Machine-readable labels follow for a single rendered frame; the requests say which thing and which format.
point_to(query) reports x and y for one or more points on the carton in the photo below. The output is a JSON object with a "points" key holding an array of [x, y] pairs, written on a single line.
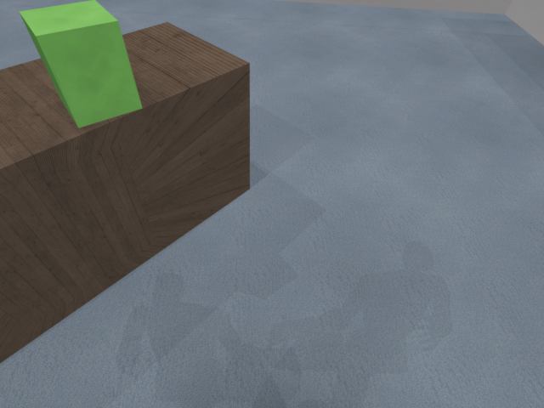
{"points": [[82, 48]]}

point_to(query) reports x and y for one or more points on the pedestal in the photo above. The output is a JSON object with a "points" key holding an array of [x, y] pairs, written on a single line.
{"points": [[80, 208]]}

